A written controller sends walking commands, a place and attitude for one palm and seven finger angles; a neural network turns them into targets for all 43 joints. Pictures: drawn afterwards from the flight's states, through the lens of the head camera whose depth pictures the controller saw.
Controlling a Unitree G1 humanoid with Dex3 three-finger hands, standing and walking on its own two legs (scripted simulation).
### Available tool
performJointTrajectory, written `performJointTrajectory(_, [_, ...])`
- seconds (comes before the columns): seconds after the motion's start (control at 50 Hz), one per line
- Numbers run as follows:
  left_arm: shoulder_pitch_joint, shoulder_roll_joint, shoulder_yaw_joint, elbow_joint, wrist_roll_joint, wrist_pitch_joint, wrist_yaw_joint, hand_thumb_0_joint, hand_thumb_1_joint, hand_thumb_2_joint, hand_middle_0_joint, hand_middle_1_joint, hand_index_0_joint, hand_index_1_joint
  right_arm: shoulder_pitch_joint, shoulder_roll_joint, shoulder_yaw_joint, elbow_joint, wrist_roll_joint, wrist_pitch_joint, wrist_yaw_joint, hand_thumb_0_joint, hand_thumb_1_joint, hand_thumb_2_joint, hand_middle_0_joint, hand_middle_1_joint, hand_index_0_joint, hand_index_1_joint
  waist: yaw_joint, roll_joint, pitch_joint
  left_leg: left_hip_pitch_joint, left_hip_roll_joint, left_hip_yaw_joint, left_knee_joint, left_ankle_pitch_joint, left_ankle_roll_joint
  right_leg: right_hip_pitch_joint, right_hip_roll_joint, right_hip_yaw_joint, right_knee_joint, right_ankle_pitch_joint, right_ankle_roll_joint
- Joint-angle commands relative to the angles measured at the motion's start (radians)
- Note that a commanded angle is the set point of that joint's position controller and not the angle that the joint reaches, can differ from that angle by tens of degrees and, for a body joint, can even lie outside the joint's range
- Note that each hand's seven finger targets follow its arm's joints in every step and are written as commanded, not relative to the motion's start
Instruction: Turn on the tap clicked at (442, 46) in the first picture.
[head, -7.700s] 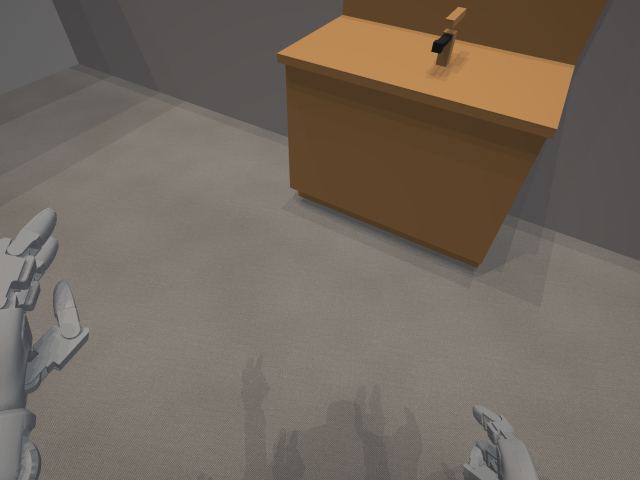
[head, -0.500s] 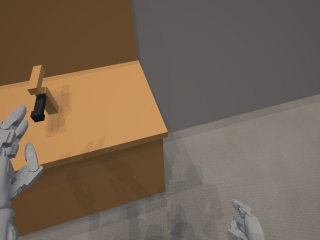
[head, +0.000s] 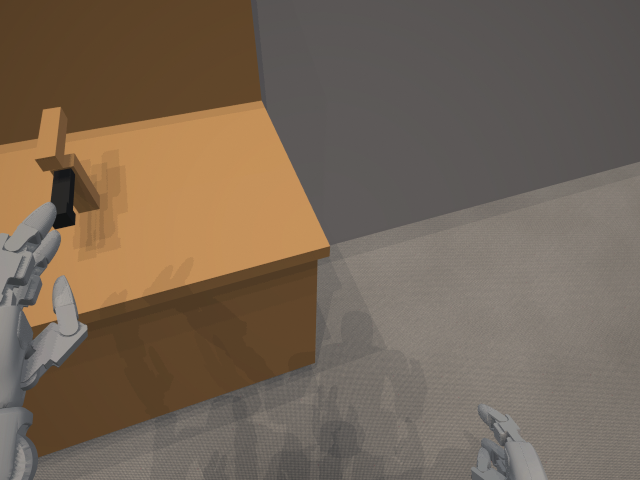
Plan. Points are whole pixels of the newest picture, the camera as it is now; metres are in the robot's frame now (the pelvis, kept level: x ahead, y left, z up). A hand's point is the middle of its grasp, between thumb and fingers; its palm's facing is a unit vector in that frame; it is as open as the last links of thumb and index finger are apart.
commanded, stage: come to a stop and stand still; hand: left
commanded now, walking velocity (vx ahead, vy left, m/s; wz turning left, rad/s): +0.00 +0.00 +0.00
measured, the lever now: (60, 215) +0.45 +0.43 +0.03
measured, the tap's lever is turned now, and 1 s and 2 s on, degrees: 0 0 0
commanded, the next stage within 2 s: look again from close up in 0.60 s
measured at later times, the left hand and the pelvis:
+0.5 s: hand (29, 302) +0.24 +0.29 +0.16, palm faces +0.39 -0.84 -0.37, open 7.4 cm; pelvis +0.02 +0.04 +0.00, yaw +0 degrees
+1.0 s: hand (16, 315) +0.22 +0.29 +0.16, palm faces +0.39 -0.84 -0.38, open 7.4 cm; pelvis +0.01 +0.04 +0.00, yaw +1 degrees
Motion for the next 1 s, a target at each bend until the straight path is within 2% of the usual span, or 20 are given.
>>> performJointTrajectory(0.0, [-0.158, 0.247, 0.200, -0.294, 0.001, -0.073, 0.043, 0.000, 0.900, 0.900, -0.200, -0.300, -0.200, -0.300, -0.136, -0.105, -0.027, -0.163, -0.007, -0.059, -0.020, 0.000, -0.900, -0.900, 0.200, 0.300, 0.200, 0.300, 0.019, 0.115, -0.135, 0.023, 0.063, -0.092, -0.140, -0.040, 0.005, 0.068, -0.084, 0.068, -0.087, -0.032, 0.022])
performJointTrajectory(0.06, [-0.138, 0.220, 0.183, -0.299, 0.003, -0.065, 0.046, 0.000, 0.900, 0.900, -0.200, -0.300, -0.200, -0.300, -0.128, -0.109, -0.032, -0.157, -0.010, -0.066, -0.013, 0.000, -0.900, -0.900, 0.200, 0.300, 0.200, 0.300, 0.021, 0.114, -0.176, 0.046, 0.052, -0.076, -0.115, 0.072, 0.000, 0.121, -0.085, 0.055, -0.073, 0.085, 0.021])
performJointTrajectory(0.08, [-0.126, 0.211, 0.174, -0.302, 0.002, -0.062, 0.045, 0.000, 0.900, 0.900, -0.200, -0.300, -0.200, -0.300, -0.130, -0.109, -0.032, -0.157, -0.012, -0.068, -0.010, 0.000, -0.900, -0.900, 0.200, 0.300, 0.200, 0.300, 0.020, 0.094, -0.190, 0.068, 0.054, -0.082, -0.110, 0.116, -0.004, 0.122, -0.084, 0.049, -0.065, 0.114, 0.022])
performJointTrajectory(0.14, [-0.062, 0.170, 0.147, -0.260, 0.003, -0.047, 0.042, 0.000, 0.900, 0.900, -0.200, -0.300, -0.200, -0.300, -0.123, -0.113, -0.039, -0.149, -0.013, -0.062, -0.003, 0.000, -0.900, -0.900, 0.200, 0.300, 0.200, 0.300, 0.021, 0.041, -0.196, 0.088, 0.056, -0.070, -0.096, 0.200, -0.007, 0.125, -0.079, 0.040, -0.068, 0.186, 0.028])
performJointTrajectory(0.2, [-0.052, 0.148, 0.124, -0.235, 0.005, -0.035, 0.039, 0.000, 0.900, 0.900, -0.200, -0.300, -0.200, -0.300, -0.118, -0.113, -0.041, -0.143, -0.010, -0.049, 0.001, 0.000, -0.900, -0.900, 0.200, 0.300, 0.200, 0.300, 0.017, 0.035, -0.191, 0.100, 0.061, -0.070, -0.106, 0.255, -0.016, 0.115, -0.070, 0.027, -0.061, 0.206, 0.034])
performJointTrajectory(0.28, [-0.074, 0.186, 0.148, -0.255, 0.008, -0.024, 0.039, 0.000, 0.900, 0.900, -0.200, -0.300, -0.200, -0.300, -0.130, -0.113, -0.040, -0.154, -0.011, -0.028, -0.003, 0.000, -0.900, -0.900, 0.200, 0.300, 0.200, 0.300, 0.020, 0.051, -0.188, 0.100, 0.062, -0.071, -0.118, 0.278, -0.020, 0.111, -0.065, 0.023, -0.055, 0.209, 0.036])
performJointTrajectory(0.3, [-0.075, 0.171, 0.137, -0.255, 0.007, -0.022, 0.037, 0.000, 0.900, 0.900, -0.200, -0.300, -0.200, -0.300, -0.133, -0.106, -0.037, -0.157, -0.012, -0.023, -0.003, 0.000, -0.900, -0.900, 0.200, 0.300, 0.200, 0.300, 0.019, 0.039, -0.193, 0.102, 0.065, -0.071, -0.116, 0.279, -0.019, 0.114, -0.065, 0.021, -0.056, 0.209, 0.036])
performJointTrajectory(0.36, [-0.093, 0.178, 0.138, -0.280, 0.004, -0.017, 0.037, 0.000, 0.900, 0.900, -0.200, -0.300, -0.200, -0.300, -0.138, -0.103, -0.035, -0.170, -0.011, -0.016, -0.004, 0.000, -0.900, -0.900, 0.200, 0.300, 0.200, 0.300, 0.019, 0.043, -0.195, 0.098, 0.057, -0.065, -0.117, 0.257, -0.019, 0.123, -0.065, 0.023, -0.065, 0.213, 0.036])
performJointTrajectory(0.38, [-0.104, 0.199, 0.155, -0.298, 0.006, -0.015, 0.041, 0.000, 0.900, 0.900, -0.200, -0.300, -0.200, -0.300, -0.139, -0.106, -0.036, -0.168, -0.013, -0.012, -0.007, 0.000, -0.900, -0.900, 0.200, 0.300, 0.200, 0.300, 0.020, 0.055, -0.206, 0.103, 0.058, -0.067, -0.117, 0.283, -0.023, 0.133, -0.065, 0.021, -0.059, 0.227, 0.034])
performJointTrajectory(0.4, [-0.094, 0.176, 0.137, -0.292, 0.003, -0.012, 0.040, 0.000, 0.900, 0.900, -0.200, -0.300, -0.200, -0.300, -0.138, -0.101, -0.034, -0.174, -0.013, -0.010, -0.007, 0.000, -0.900, -0.900, 0.200, 0.300, 0.200, 0.300, 0.019, 0.059, -0.204, 0.108, 0.058, -0.064, -0.115, 0.298, -0.025, 0.131, -0.064, 0.019, -0.059, 0.233, 0.034])
performJointTrajectory(0.48, [-0.101, 0.191, 0.138, -0.321, 0.005, -0.008, 0.044, 0.000, 0.900, 0.900, -0.200, -0.300, -0.200, -0.300, -0.142, -0.105, -0.035, -0.175, -0.014, -0.007, -0.007, 0.000, -0.900, -0.900, 0.200, 0.300, 0.200, 0.300, 0.020, 0.093, -0.213, 0.123, 0.056, -0.065, -0.119, 0.327, -0.037, 0.126, -0.060, 0.013, -0.059, 0.227, 0.035])
performJointTrajectory(0.5, [-0.092, 0.171, 0.124, -0.303, 0.003, -0.006, 0.044, 0.000, 0.900, 0.900, -0.200, -0.300, -0.200, -0.300, -0.138, -0.102, -0.033, -0.176, -0.015, -0.006, -0.007, 0.000, -0.900, -0.900, 0.200, 0.300, 0.200, 0.300, 0.020, 0.086, -0.205, 0.122, 0.059, -0.068, -0.125, 0.328, -0.044, 0.121, -0.056, 0.009, -0.060, 0.214, 0.035])
performJointTrajectory(0.58, [-0.088, 0.180, 0.133, -0.290, 0.004, -0.001, 0.047, 0.000, 0.900, 0.900, -0.200, -0.300, -0.200, -0.300, -0.139, -0.109, -0.038, -0.174, -0.015, -0.001, -0.010, 0.000, -0.900, -0.900, 0.200, 0.300, 0.200, 0.300, 0.022, 0.074, -0.194, 0.095, 0.056, -0.073, -0.142, 0.278, -0.050, 0.133, -0.054, 0.011, -0.069, 0.196, 0.034])
performJointTrajectory(0.62, [-0.080, 0.160, 0.113, -0.283, 0.002, 0.002, 0.046, 0.000, 0.900, 0.900, -0.200, -0.300, -0.200, -0.300, -0.139, -0.104, -0.036, -0.177, -0.013, 0.001, -0.010, 0.000, -0.900, -0.900, 0.200, 0.300, 0.200, 0.300, 0.021, 0.070, -0.192, 0.091, 0.054, -0.068, -0.144, 0.259, -0.049, 0.133, -0.056, 0.011, -0.075, 0.190, 0.035])
performJointTrajectory(0.66, [-0.076, 0.165, 0.117, -0.271, 0.002, 0.003, 0.048, 0.000, 0.900, 0.900, -0.200, -0.300, -0.200, -0.300, -0.139, -0.104, -0.037, -0.177, -0.013, 0.003, -0.011, 0.000, -0.900, -0.900, 0.200, 0.300, 0.200, 0.300, 0.022, 0.061, -0.179, 0.066, 0.051, -0.071, -0.158, 0.192, -0.044, 0.140, -0.057, 0.013, -0.084, 0.168, 0.036])
performJointTrajectory(0.78, [-0.077, 0.188, 0.132, -0.312, 0.001, -0.002, 0.053, 0.000, 0.900, 0.900, -0.200, -0.300, -0.200, -0.300, -0.147, -0.108, -0.040, -0.176, -0.013, -0.002, -0.017, 0.000, -0.900, -0.900, 0.200, 0.300, 0.200, 0.300, 0.022, 0.077, -0.193, 0.067, 0.042, -0.074, -0.165, 0.185, -0.048, 0.158, -0.056, 0.010, -0.086, 0.169, 0.034])
performJointTrajectory(0.84, [-0.053, 0.172, 0.123, -0.280, 0.000, -0.001, 0.054, 0.000, 0.900, 0.900, -0.200, -0.300, -0.200, -0.300, -0.141, -0.104, -0.039, -0.174, -0.014, -0.001, -0.018, 0.000, -0.900, -0.900, 0.200, 0.300, 0.200, 0.300, 0.022, 0.054, -0.179, 0.055, 0.040, -0.073, -0.171, 0.145, -0.044, 0.157, -0.056, 0.012, -0.098, 0.157, 0.035])
performJointTrajectory(0.88, [-0.068, 0.186, 0.132, -0.296, 0.000, -0.004, 0.055, 0.000, 0.900, 0.900, -0.200, -0.300, -0.200, -0.300, -0.141, -0.109, -0.043, -0.169, -0.014, -0.002, -0.022, 0.000, -0.900, -0.900, 0.200, 0.300, 0.200, 0.300, 0.020, 0.069, -0.182, 0.053, 0.034, -0.074, -0.176, 0.133, -0.046, 0.161, -0.054, 0.013, -0.101, 0.153, 0.035])
performJointTrajectory(0.92, [-0.058, 0.168, 0.117, -0.273, 0.000, -0.004, 0.054, 0.000, 0.900, 0.900, -0.200, -0.300, -0.200, -0.300, -0.138, -0.103, -0.042, -0.169, -0.012, -0.003, -0.022, 0.000, -0.900, -0.900, 0.200, 0.300, 0.200, 0.300, 0.019, 0.061, -0.168, 0.052, 0.036, -0.075, -0.185, 0.104, -0.045, 0.149, -0.052, 0.011, -0.107, 0.133, 0.037])
performJointTrajectory(0.98, [-0.078, 0.172, 0.118, -0.261, 0.000, -0.002, 0.055, 0.000, 0.900, 0.900, -0.200, -0.300, -0.200, -0.300, -0.137, -0.107, -0.043, -0.165, -0.012, -0.002, -0.026, 0.000, -0.900, -0.900, 0.200, 0.300, 0.200, 0.300, 0.018, 0.047, -0.150, 0.039, 0.030, -0.078, -0.196, 0.056, -0.041, 0.142, -0.051, 0.016, -0.124, 0.108, 0.037])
